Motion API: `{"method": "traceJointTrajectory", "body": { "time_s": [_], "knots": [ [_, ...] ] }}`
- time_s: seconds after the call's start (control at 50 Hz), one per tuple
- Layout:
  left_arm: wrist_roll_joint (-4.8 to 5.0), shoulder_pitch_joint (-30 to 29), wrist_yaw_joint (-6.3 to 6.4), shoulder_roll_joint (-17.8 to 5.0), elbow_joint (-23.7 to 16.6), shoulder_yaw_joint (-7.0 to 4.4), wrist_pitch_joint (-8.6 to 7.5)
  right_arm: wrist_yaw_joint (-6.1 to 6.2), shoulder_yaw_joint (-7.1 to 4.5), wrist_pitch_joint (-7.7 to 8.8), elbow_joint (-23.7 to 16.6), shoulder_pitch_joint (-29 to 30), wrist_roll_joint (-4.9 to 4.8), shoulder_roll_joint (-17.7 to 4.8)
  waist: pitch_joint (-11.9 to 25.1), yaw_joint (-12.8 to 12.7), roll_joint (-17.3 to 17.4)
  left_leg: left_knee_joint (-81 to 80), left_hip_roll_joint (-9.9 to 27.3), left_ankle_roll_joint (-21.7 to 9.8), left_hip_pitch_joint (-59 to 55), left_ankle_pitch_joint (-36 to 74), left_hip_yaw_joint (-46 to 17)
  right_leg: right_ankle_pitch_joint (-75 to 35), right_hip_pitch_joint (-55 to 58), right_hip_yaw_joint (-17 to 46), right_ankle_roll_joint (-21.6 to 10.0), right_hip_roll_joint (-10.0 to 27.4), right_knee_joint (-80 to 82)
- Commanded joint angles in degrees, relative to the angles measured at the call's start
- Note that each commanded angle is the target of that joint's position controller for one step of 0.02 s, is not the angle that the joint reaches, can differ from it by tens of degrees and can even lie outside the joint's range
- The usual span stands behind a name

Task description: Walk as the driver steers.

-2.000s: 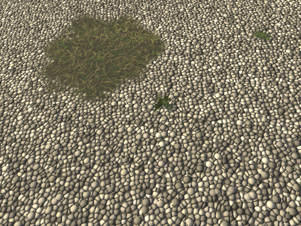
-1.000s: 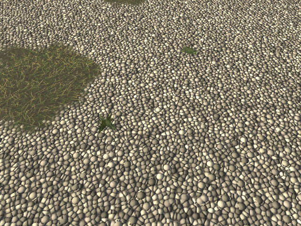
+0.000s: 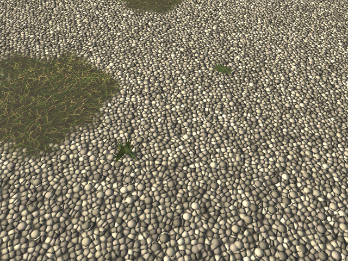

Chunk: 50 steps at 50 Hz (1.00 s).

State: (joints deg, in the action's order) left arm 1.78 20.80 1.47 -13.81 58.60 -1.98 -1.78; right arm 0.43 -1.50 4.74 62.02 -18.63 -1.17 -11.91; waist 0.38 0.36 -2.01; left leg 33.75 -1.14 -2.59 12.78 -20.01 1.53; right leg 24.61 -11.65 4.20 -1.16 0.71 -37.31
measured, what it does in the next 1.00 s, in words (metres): walks ahead: right foot, then left foot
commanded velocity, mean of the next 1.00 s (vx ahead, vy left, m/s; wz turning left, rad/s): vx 0.46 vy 0.00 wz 0.12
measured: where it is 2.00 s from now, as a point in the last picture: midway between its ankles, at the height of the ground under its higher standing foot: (137, 160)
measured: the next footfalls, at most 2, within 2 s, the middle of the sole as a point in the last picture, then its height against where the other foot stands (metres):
right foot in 0.42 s outside the picture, level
left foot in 0.96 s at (146, 227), level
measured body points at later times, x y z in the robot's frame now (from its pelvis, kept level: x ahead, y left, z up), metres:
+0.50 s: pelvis +0.24 -0.04 +0.00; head +0.27 -0.05 +0.44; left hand +0.43 +0.20 -0.11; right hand +0.18 -0.30 -0.15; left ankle +0.05 +0.10 -0.64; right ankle +0.33 -0.13 -0.73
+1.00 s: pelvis +0.53 +0.01 -0.01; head +0.57 +0.03 +0.44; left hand +0.49 +0.28 -0.16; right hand +0.76 -0.20 -0.11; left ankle +0.64 +0.11 -0.73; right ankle +0.35 -0.13 -0.69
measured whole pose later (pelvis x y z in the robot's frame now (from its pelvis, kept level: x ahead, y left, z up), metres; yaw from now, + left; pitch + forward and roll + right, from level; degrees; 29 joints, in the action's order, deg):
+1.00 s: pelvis +0.53 +0.01 -0.01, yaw +10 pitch +2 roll -1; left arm -0.4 18.5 1.0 -15.6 56.7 -2.3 -3.0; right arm -2.9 -3.1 4.4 43.6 -4.2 -1.3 -14.4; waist -2.3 -1.9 0.2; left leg 35.4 -1.1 -5.9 30.5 -6.3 3.0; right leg 25.5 -1.4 -7.9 0.5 2.0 -40.8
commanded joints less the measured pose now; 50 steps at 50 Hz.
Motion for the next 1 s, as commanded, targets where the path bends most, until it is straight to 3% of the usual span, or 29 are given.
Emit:
{"method": "traceJointTrajectory", "body": {
  "time_s": [0.02,0.04,0.08,0.12,0.16,0.22,0.3,0.34,0.36,0.38,0.4,0.42,0.44,0.46,0.48,0.5,0.52,0.56,0.58,0.62,0.66,0.74,0.86,0.88,0.92,0.94,0.96,0.98,1.0],
  "knots": [
    [0.7,-11.36,-0.02,-4.45,-8.78,-0.53,-3.48,-1.07,-2.28,1.85,2.29,-16.62,1.22,-12.23,-6.62,6.0,15.09,-25.46,23.77,-13.47,-18.63,-12.04,-44.39,6.92,-34.37,0.58,-1.03,-2.13,-24.83],
    [1.18,-9.75,-0.64,-4.67,-8.07,-0.61,-4.15,-1.09,-1.48,2.33,0.69,-12.49,1.1,-9.04,-9.02,3.63,10.35,-24.56,22.44,-12.3,-17.88,-8.7,-38.6,2.14,-37.02,1.87,-2.28,0.52,-29.64],
    [0.37,-9.86,-1.31,-5.21,-7.16,-1.09,-4.95,-1.45,-0.83,2.34,-1.01,-9.0,0.58,-7.22,-8.64,2.38,6.82,-24.92,18.17,-8.9,-18.95,0.77,-26.9,-6.98,-38.54,0.01,-3.41,3.84,-28.22],
    [-0.35,-12.4,-2.09,-5.22,-7.8,-1.58,-5.06,-1.18,0.13,1.44,-0.79,-10.9,0.96,-4.35,-6.97,2.85,8.08,-25.37,14.3,-6.69,-19.03,14.17,-17.74,-11.75,-35.57,-2.46,-2.66,5.05,-23.54],
    [-0.47,-15.02,-2.72,-2.92,-8.73,-1.06,-4.59,-0.4,0.24,0.61,-0.86,-12.83,1.2,-4.87,-6.15,3.31,7.89,-25.5,12.92,-6.92,-18.66,21.75,-13.04,-14.59,-34.46,-4.73,-1.03,4.54,-18.51],
    [-0.4,-23.56,-3.08,-0.57,-12.2,0.22,-4.33,0.71,-0.05,-0.02,-2.18,-12.23,1.41,-7.6,-7.99,4.4,7.07,-27.74,11.59,-7.12,-11.8,21.51,-9.03,-20.72,-28.56,-6.9,0.75,2.65,-4.78],
    [0.15,-28.37,-3.78,-2.73,-14.65,0.33,-4.11,1.06,-0.91,0.16,-1.92,-13.66,0.33,-9.51,-9.89,3.91,8.65,-29.33,13.92,-7.31,-10.7,21.57,-7.8,-24.93,-22.34,-6.7,-0.19,1.45,3.76],
    [0.09,-27.99,-4.12,-4.47,-15.21,-0.18,-4.34,1.08,-1.38,-0.09,-2.06,-12.83,0.08,-9.87,-8.95,2.0,8.35,-26.56,15.48,-6.26,-14.76,28.56,-6.94,-23.92,-20.41,-6.06,-1.94,1.07,6.23],
    [0.0,-25.88,-4.15,-5.79,-14.92,-0.78,-4.48,1.04,-1.67,-0.33,-2.41,-11.96,0.28,-10.48,-6.76,0.22,8.82,-23.0,15.76,-5.56,-16.5,38.2,-6.12,-22.78,-16.72,-6.59,-2.96,-0.04,6.47],
    [-0.03,-21.26,-3.99,-7.43,-13.78,-1.69,-4.48,0.99,-1.96,-0.74,-2.8,-11.11,0.61,-11.08,-2.92,-2.54,9.72,-16.79,15.33,-4.73,-17.19,49.43,-4.92,-21.47,-10.09,-7.67,-4.14,-1.73,5.92],
    [0.21,-11.94,-3.61,-9.56,-10.87,-3.07,-4.27,0.91,-1.84,-1.27,-3.37,-10.31,1.08,-10.64,2.86,-7.03,9.54,-6.09,13.16,-3.41,-15.1,55.91,-3.18,-21.13,1.36,-8.52,-5.77,-3.29,6.12],
    [0.07,-1.52,-3.01,-12.25,-8.28,-4.18,-3.9,0.77,-1.29,-1.41,-4.77,-9.55,1.73,-9.82,9.67,-11.28,7.29,8.91,10.93,-1.78,-4.11,45.94,-2.39,-18.7,18.13,-1.4,-8.52,2.98,5.03],
    [-1.29,5.65,-2.93,-17.94,-6.58,-5.38,-3.55,-0.04,1.05,-0.33,-5.82,-16.96,1.77,-0.97,20.47,-7.89,-9.07,33.43,0.05,2.27,17.25,11.28,-1.26,-4.4,38.62,27.43,-18.58,19.32,10.76],
    [-1.18,4.15,-3.24,-13.23,-6.21,-3.89,-3.53,-0.43,0.68,1.51,-4.99,-15.31,0.35,-2.94,21.37,-8.2,-10.28,42.98,-1.65,1.15,23.95,-10.9,-9.54,2.18,36.3,42.39,-19.29,21.81,22.22],
    [-0.84,-2.45,-3.28,-10.02,-6.91,-2.85,-3.89,-0.59,-0.8,2.6,-7.52,-8.47,-1.55,-7.8,9.34,-6.35,-8.02,45.97,1.93,-0.21,29.48,-7.76,-8.79,1.71,26.56,33.62,-15.64,19.66,23.39],
    [-0.9,-8.14,-3.38,-7.94,-8.17,-2.2,-4.2,-0.27,-1.03,3.02,-8.63,-4.22,-1.85,-8.8,3.98,-4.36,-2.89,43.87,5.25,-0.84,27.76,-1.93,-7.33,-4.89,16.55,24.66,-13.84,17.6,24.57],
    [-1.41,-11.48,-3.74,-6.12,-8.62,-1.64,-4.49,0.25,-1.48,2.77,-8.7,-2.65,-1.21,-8.55,0.91,-2.3,0.0,40.41,7.38,-0.69,24.76,1.96,-6.29,-11.95,8.44,17.66,-12.57,15.1,25.98],
    [-2.12,-13.1,-4.12,-4.22,-7.91,-1.12,-4.9,0.63,-1.76,1.14,-8.22,-5.06,-0.32,-6.12,-0.05,1.11,-2.38,35.56,9.71,-0.38,17.93,5.05,-6.41,-16.43,0.32,9.81,-11.41,11.3,28.79],
    [-1.95,-12.11,-4.06,-4.29,-7.16,-1.11,-5.06,0.68,-1.76,0.5,-8.22,-5.39,-0.16,-5.16,-0.68,1.61,-2.44,34.11,9.89,-0.07,17.22,5.13,-5.72,-18.21,-1.7,7.75,-11.91,10.66,29.85],
    [-2.04,-10.12,-3.41,-6.07,-5.83,-1.39,-5.36,0.81,-2.09,-0.2,-9.76,-2.53,0.17,-5.55,-2.69,1.94,-2.11,30.28,10.46,0.96,20.4,8.42,-5.13,-20.22,-2.92,4.75,-12.77,10.7,31.87],
    [-2.33,-7.95,-2.43,-7.59,-4.89,-1.73,-5.4,0.71,-2.31,-0.33,-11.78,2.78,0.39,-6.2,-4.13,0.74,-0.98,24.01,10.97,1.86,25.46,14.55,-5.48,-21.82,-0.99,2.68,-12.64,11.16,32.84],
    [-2.18,-5.14,-1.27,-8.88,-4.11,-1.74,-5.21,-0.51,-1.73,0.28,-14.6,11.09,0.15,-5.09,-4.56,-1.95,-0.13,9.08,8.48,1.36,24.45,26.49,-3.74,-25.11,1.93,-3.97,-10.12,9.95,33.4],
    [-1.37,0.3,-0.89,-9.79,-1.92,-2.08,-3.38,-2.87,-1.03,0.34,-19.91,20.03,-0.15,-4.93,-6.33,-4.67,1.24,0.46,6.37,-0.91,29.2,22.46,-1.99,-30.19,16.78,-8.12,-8.51,14.14,28.95],
    [-1.3,0.13,-0.79,-10.25,-2.05,-2.26,-2.84,-3.37,-1.1,0.37,-20.75,20.36,-0.15,-5.28,-6.08,-4.31,0.84,0.01,5.76,-1.63,28.99,19.47,-0.97,-34.47,18.75,-8.76,-7.99,14.75,26.73],
    [-1.4,-1.53,-0.43,-11.97,-3.18,-2.74,-1.86,-4.03,-1.99,0.24,-21.61,17.53,-0.09,-7.29,-2.71,-1.79,-1.49,0.17,2.42,-3.55,22.13,13.23,2.81,-54.21,20.19,-10.82,-6.58,14.8,18.54],
    [-1.64,-2.34,-0.15,-12.41,-3.82,-2.85,-1.22,-4.1,-3.15,0.09,-20.66,11.51,-0.16,-9.21,1.19,1.61,-2.31,-0.16,-0.13,-4.85,13.97,11.95,4.55,-63.41,19.21,-12.25,-5.59,13.99,9.68],
    [-1.86,-2.63,0.2,-11.77,-4.72,-2.51,-0.79,-3.66,-5.07,-0.09,-18.35,1.98,-0.37,-12.54,6.32,6.1,-1.14,-2.57,-2.12,-6.91,0.3,14.15,3.78,-63.14,13.53,-14.07,-3.65,11.54,-3.28],
    [-2.66,-1.16,0.3,-9.4,-7.02,-1.46,-1.46,-2.49,-7.08,-0.71,-17.09,-6.71,-0.11,-18.54,13.37,8.0,7.08,-3.7,9.18,-12.36,-19.28,12.25,-15.19,-44.3,-4.22,-15.25,-0.84,7.5,-23.64],
    [-2.89,2.19,-0.92,-2.85,-8.43,0.71,-3.85,-2.44,-6.96,-0.52,-18.47,-5.16,-0.32,-20.08,19.74,3.37,18.0,-13.64,21.42,-22.68,-35.11,5.39,-47.88,5.18,-25.99,-7.01,1.89,-5.53,-42.13]
  ]
}}
Keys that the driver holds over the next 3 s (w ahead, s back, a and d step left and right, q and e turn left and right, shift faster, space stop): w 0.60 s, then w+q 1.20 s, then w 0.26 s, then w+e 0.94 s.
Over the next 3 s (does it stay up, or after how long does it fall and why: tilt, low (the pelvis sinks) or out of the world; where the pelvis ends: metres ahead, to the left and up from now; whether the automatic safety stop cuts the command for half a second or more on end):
stays up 1.51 0.53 0.00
